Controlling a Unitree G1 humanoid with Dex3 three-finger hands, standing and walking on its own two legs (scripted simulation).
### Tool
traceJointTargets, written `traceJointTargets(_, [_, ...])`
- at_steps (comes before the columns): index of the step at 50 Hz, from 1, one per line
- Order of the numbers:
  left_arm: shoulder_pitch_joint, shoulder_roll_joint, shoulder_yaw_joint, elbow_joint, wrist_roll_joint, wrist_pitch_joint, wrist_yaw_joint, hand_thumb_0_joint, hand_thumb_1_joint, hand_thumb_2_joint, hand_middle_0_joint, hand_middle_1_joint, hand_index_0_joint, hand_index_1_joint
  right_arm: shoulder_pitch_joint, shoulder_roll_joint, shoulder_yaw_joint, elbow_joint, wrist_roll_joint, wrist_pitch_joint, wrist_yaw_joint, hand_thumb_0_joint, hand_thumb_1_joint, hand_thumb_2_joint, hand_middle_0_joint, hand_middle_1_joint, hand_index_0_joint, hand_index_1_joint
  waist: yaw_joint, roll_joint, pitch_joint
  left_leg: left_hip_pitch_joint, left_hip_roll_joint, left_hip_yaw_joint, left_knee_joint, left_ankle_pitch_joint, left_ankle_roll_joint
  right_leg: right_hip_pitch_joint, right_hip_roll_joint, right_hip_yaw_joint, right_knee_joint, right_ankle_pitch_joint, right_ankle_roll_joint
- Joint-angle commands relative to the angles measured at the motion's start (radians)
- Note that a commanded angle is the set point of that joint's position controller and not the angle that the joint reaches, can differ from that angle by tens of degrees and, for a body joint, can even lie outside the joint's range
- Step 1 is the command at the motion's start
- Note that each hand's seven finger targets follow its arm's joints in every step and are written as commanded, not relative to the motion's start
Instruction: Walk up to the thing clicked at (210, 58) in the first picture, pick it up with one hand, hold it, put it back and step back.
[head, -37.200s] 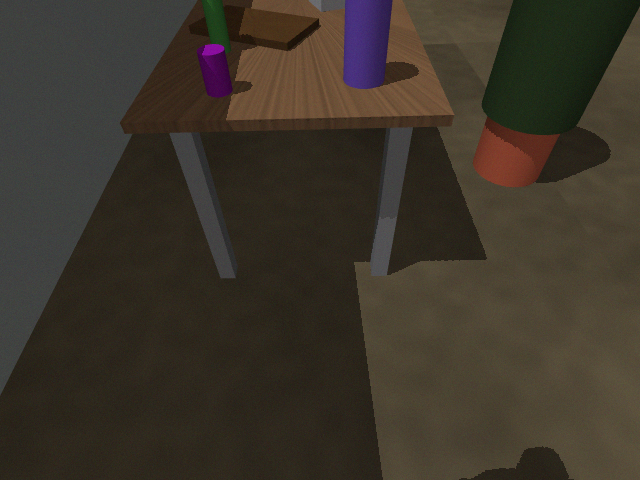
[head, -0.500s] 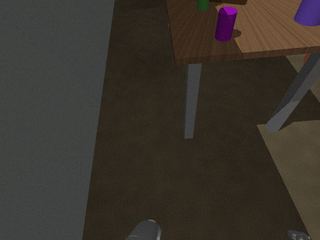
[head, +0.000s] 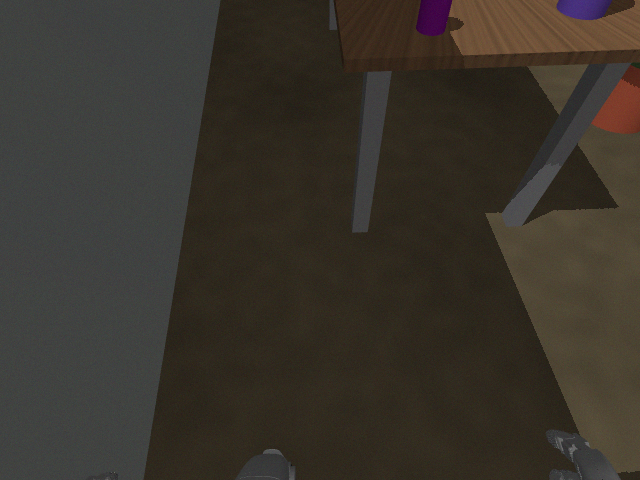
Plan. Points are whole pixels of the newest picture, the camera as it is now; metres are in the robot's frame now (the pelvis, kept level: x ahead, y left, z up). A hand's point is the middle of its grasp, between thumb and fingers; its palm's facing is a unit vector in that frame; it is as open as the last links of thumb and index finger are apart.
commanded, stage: step back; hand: right
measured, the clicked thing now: (435, 4) +1.06 -0.20 +0.06
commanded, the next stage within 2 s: stand in 1.20 s
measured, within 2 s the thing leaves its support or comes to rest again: neither
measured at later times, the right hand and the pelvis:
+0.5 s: hand out of the picture -0.03 -0.26 -0.14, palm faces -0.11 +0.93 -0.35, open 7.4 cm; pelvis -0.10 -0.01 +0.01, yaw +4 degrees
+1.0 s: hand out of the picture +0.04 -0.24 -0.14, palm faces -0.10 +0.93 -0.35, open 7.4 cm; pelvis -0.06 +0.01 +0.01, yaw +4 degrees
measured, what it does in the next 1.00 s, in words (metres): steps on the spot: right foot, then left foot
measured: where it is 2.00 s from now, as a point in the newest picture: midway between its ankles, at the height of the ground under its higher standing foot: outside the picture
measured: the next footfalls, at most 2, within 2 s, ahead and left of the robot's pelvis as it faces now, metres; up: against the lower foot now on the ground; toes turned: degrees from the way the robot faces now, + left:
right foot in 0.02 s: -0.02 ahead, -0.12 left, +0.00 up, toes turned +5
left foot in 0.32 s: -0.04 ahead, +0.13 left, +0.00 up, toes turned +6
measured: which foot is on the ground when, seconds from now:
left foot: down 0.00-0.04, up 0.06-0.30, down 0.32-1.00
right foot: up 0.00-0.00, down 0.02-1.00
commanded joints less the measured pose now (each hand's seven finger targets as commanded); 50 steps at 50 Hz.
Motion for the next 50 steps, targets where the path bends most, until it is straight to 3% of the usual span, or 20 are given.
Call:
traceJointTargets(1, [0.121, 0.247, 0.075, -0.02, 0.025, -0.042, 0.011, 0.0, 0.9, 0.9, -0.2, -0.3, -0.2, -0.3, 0.012, -0.184, -0.046, -0.059, 0.014, 0.008, -0.003, 0.0, -0.9, -0.9, 0.2, 0.3, 0.2, 0.3, 0.006, 0.0, -0.228, -0.067, 0.011, -0.158, 0.058, -0.074, 0.075, 0.172, -0.134, 0.21, -0.353, 0.116, -0.08])
traceJointTargets(2, [0.077, 0.362, 0.101, -0.037, 0.022, -0.036, 0.008, 0.0, 0.9, 0.9, -0.2, -0.3, -0.2, -0.3, -0.034, -0.156, -0.048, -0.074, 0.017, 0.007, -0.018, 0.0, -0.9, -0.9, 0.2, 0.3, 0.2, 0.3, 0.05, -0.246, -0.18, -0.127, -0.145, -0.121, 0.294, -0.382, 0.015, -0.032, -0.406, 0.486, -0.437, 0.148, -0.245])
traceJointTargets(3, [0.012, 0.393, 0.105, -0.075, 0.024, -0.046, 0.015, 0.0, 0.9, 0.9, -0.2, -0.3, -0.2, -0.3, -0.038, -0.203, -0.072, -0.075, 0.016, 0.016, -0.026, 0.0, -0.9, -0.9, 0.2, 0.3, 0.2, 0.3, 0.038, -0.235, -0.11, -0.085, -0.098, -0.239, 0.508, -0.417, -0.008, -0.22, -0.51, 0.61, -0.475, 0.153, -0.338])
traceJointTargets(6, [-0.135, 0.252, 0.07, -0.097, 0.026, -0.053, 0.025, 0.0, 0.9, 0.9, -0.2, -0.3, -0.2, -0.3, 0.082, -0.206, -0.064, -0.005, 0.029, 0.005, -0.02, 0.0, -0.9, -0.9, 0.2, 0.3, 0.2, 0.3, -0.066, -0.068, -0.128, -0.062, -0.148, -0.218, 0.606, -0.26, -0.01, -0.139, -0.302, 0.213, -0.3, 0.369, -0.227])
traceJointTargets(11, [0.015, 0.26, 0.081, -0.058, 0.036, -0.055, 0.014, 0.0, 0.9, 0.9, -0.2, -0.3, -0.2, -0.3, 0.018, -0.185, -0.052, -0.012, -0.003, -0.024, -0.004, 0.0, -0.9, -0.9, 0.2, 0.3, 0.2, 0.3, 0.045, -0.176, -0.144, -0.097, -0.074, -0.09, 0.203, -0.32, -0.021, 0.082, -0.269, 0.22, -0.317, -0.045, -0.197])
traceJointTargets(15, [-0.008, 0.264, 0.065, -0.049, 0.019, -0.04, -0.006, 0.0, 0.9, 0.9, -0.2, -0.3, -0.2, -0.3, 0.129, -0.167, -0.062, 0.074, 0.002, -0.053, 0.003, 0.0, -0.9, -0.9, 0.2, 0.3, 0.2, 0.3, -0.008, -0.187, -0.151, 0.236, -0.101, 0.023, -0.24, -0.195, 0.016, -0.073, -0.236, 0.166, -0.291, -0.117, -0.15])
traceJointTargets(16, [0.015, 0.215, 0.043, -0.05, 0.02, -0.036, -0.009, 0.0, 0.9, 0.9, -0.2, -0.3, -0.2, -0.3, 0.163, -0.184, -0.073, 0.096, -0.009, -0.063, -0.002, 0.0, -0.9, -0.9, 0.2, 0.3, 0.2, 0.3, -0.027, -0.101, -0.172, 0.337, -0.075, -0.044, -0.282, -0.169, 0.029, -0.143, -0.203, 0.124, -0.186, -0.071, -0.12])
traceJointTargets(18, [-0.069, 0.194, 0.041, -0.043, -0.004, -0.041, -0.011, 0.0, 0.9, 0.9, -0.2, -0.3, -0.2, -0.3, 0.1, -0.322, -0.086, 0.078, -0.017, -0.071, -0.001, 0.0, -0.9, -0.9, 0.2, 0.3, 0.2, 0.3, -0.058, 0.163, -0.124, 0.121, 0.282, -0.59, -0.451, -0.697, 0.225, -0.251, -0.056, -0.033, 0.085, -0.149, -0.022])
traceJointTargets(22, [-0.012, 0.184, 0.036, 0.008, -0.009, -0.058, -0.03, 0.0, 0.9, 0.9, -0.2, -0.3, -0.2, -0.3, 0.013, -0.234, -0.057, 0.072, -0.016, -0.093, -0.003, 0.0, -0.9, -0.9, 0.2, 0.3, 0.2, 0.3, -0.011, 0.131, -0.083, 0.109, 0.155, -0.313, -0.361, -0.37, 0.152, -0.139, -0.074, -0.006, 0.017, 0.017, -0.033])
traceJointTargets(25, [0.037, 0.165, 0.042, 0.052, 0.0, -0.071, -0.027, 0.0, 0.9, 0.9, -0.2, -0.3, -0.2, -0.3, 0.005, -0.221, -0.056, 0.073, -0.014, -0.071, 0.009, 0.0, -0.9, -0.9, 0.2, 0.3, 0.2, 0.3, 0.002, 0.159, -0.11, 0.017, 0.099, -0.21, -0.29, -0.384, 0.106, 0.098, -0.017, -0.064, -0.249, 0.096, -0.036])
traceJointTargets(26, [0.05, 0.177, 0.048, 0.062, 0.007, -0.077, -0.02, 0.0, 0.9, 0.9, -0.2, -0.3, -0.2, -0.3, 0.025, -0.184, -0.046, 0.074, -0.007, -0.065, 0.008, 0.0, -0.9, -0.9, 0.2, 0.3, 0.2, 0.3, 0.015, 0.107, -0.115, -0.033, 0.071, -0.172, -0.207, -0.345, 0.079, 0.19, -0.019, -0.026, -0.309, 0.119, -0.044])
traceJointTargets(28, [0.077, 0.301, 0.07, 0.075, 0.018, -0.096, -0.012, 0.0, 0.9, 0.9, -0.2, -0.3, -0.2, -0.3, 0.018, -0.142, -0.041, 0.071, -0.003, -0.058, 0.001, 0.0, -0.9, -0.9, 0.2, 0.3, 0.2, 0.3, 0.035, -0.156, -0.095, -0.109, -0.089, -0.078, 0.12, -0.369, 0.019, 0.069, -0.315, 0.465, -0.519, -0.334, -0.168])
traceJointTargets(29, [0.014, 0.314, 0.076, 0.044, 0.021, -0.1, -0.012, 0.0, 0.9, 0.9, -0.2, -0.3, -0.2, -0.3, 0.054, -0.177, -0.054, 0.087, -0.007, -0.057, 0.0, 0.0, -0.9, -0.9, 0.2, 0.3, 0.2, 0.3, 0.013, -0.123, -0.054, -0.083, -0.057, -0.116, 0.215, -0.354, 0.011, -0.01, -0.388, 0.525, -0.545, -0.419, -0.227])
traceJointTargets(32, [-0.021, 0.253, 0.061, 0.036, 0.014, -0.106, -0.004, 0.0, 0.9, 0.9, -0.2, -0.3, -0.2, -0.3, 0.09, -0.165, -0.051, 0.112, 0.001, -0.071, 0.005, 0.0, -0.9, -0.9, 0.2, 0.3, 0.2, 0.3, -0.008, -0.087, -0.079, -0.048, -0.017, -0.128, 0.151, -0.282, 0.018, 0.012, -0.323, 0.358, -0.466, -0.142, -0.197])
traceJointTargets(37, [-0.084, 0.205, 0.025, 0.025, 0.007, -0.082, -0.017, 0.0, 0.9, 0.9, -0.2, -0.3, -0.2, -0.3, 0.16, -0.147, -0.065, 0.163, -0.014, -0.081, 0.008, 0.0, -0.9, -0.9, 0.2, 0.3, 0.2, 0.3, -0.057, -0.106, -0.135, 0.291, -0.063, -0.019, -0.165, -0.117, 0.019, -0.183, -0.204, 0.133, -0.312, -0.014, -0.123])
traceJointTargets(38, [-0.063, 0.171, 0.011, 0.026, 0.003, -0.079, -0.018, 0.0, 0.9, 0.9, -0.2, -0.3, -0.2, -0.3, 0.151, -0.169, -0.07, 0.156, -0.023, -0.086, 0.001, 0.0, -0.9, -0.9, 0.2, 0.3, 0.2, 0.3, -0.063, -0.027, -0.141, 0.316, 0.001, -0.119, -0.253, -0.139, 0.032, -0.215, -0.164, 0.083, -0.223, 0.039, -0.1])
traceJointTargets(40, [-0.045, 0.162, 0.01, 0.053, -0.018, -0.069, -0.017, 0.0, 0.9, 0.9, -0.2, -0.3, -0.2, -0.3, 0.046, -0.251, -0.07, 0.126, -0.018, -0.095, 0.0, 0.0, -0.9, -0.9, 0.2, 0.3, 0.2, 0.3, -0.025, 0.115, -0.113, 0.116, 0.242, -0.443, -0.423, -0.447, 0.163, -0.145, -0.046, -0.027, -0.036, -0.037, -0.034])
traceJointTargets(41, [-0.017, 0.179, 0.016, 0.068, -0.014, -0.072, -0.017, 0.0, 0.9, 0.9, -0.2, -0.3, -0.2, -0.3, -0.001, -0.248, -0.067, 0.114, -0.014, -0.093, 0.002, 0.0, -0.9, -0.9, 0.2, 0.3, 0.2, 0.3, -0.006, 0.085, -0.096, 0.044, 0.237, -0.397, -0.4, -0.417, 0.182, -0.048, -0.063, -0.01, -0.03, -0.014, -0.033])
traceJointTargets(46, [-0.011, 0.211, 0.018, 0.107, -0.014, -0.102, -0.006, 0.0, 0.9, 0.9, -0.2, -0.3, -0.2, -0.3, -0.004, -0.162, -0.036, 0.138, 0.006, -0.089, 0.001, 0.0, -0.9, -0.9, 0.2, 0.3, 0.2, 0.3, -0.01, 0.052, -0.2, 0.123, 0.036, -0.109, -0.183, 0.076, 0.031, 0.128, -0.141, 0.114, -0.272, 0.391, -0.072])
traceJointTargets(50, [-0.054, 0.205, 0.007, 0.106, -0.019, -0.099, 0.005, 0.0, 0.9, 0.9, -0.2, -0.3, -0.2, -0.3, 0.0, -0.171, -0.042, 0.165, 0.011, -0.089, -0.005, 0.0, -0.9, -0.9, 0.2, 0.3, 0.2, 0.3, -0.024, 0.013, -0.242, 0.247, 0.05, -0.082, -0.148, 0.314, 0.049, 0.117, -0.148, 0.074, -0.233, 0.589, -0.069])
